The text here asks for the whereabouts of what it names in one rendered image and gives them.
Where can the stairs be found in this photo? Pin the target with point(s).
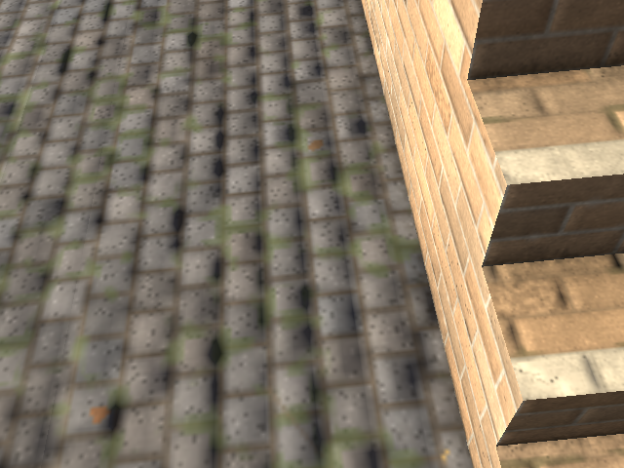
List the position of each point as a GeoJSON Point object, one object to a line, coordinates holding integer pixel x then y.
{"type": "Point", "coordinates": [508, 119]}

